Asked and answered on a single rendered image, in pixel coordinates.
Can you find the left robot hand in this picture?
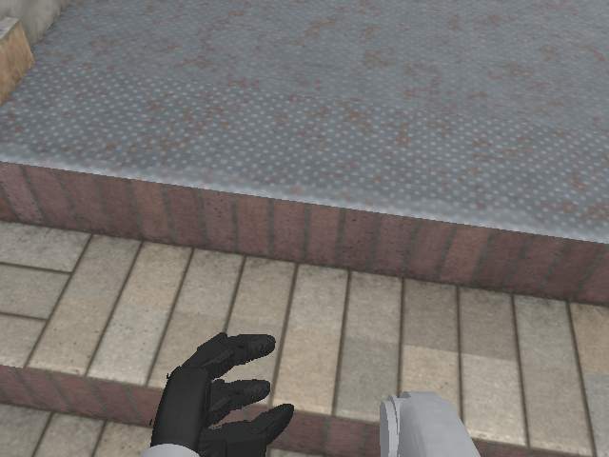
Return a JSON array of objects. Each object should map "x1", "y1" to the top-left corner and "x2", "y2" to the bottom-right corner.
[{"x1": 149, "y1": 332, "x2": 294, "y2": 457}]

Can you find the robot right thigh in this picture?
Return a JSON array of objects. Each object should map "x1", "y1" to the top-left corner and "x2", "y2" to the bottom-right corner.
[{"x1": 380, "y1": 391, "x2": 481, "y2": 457}]

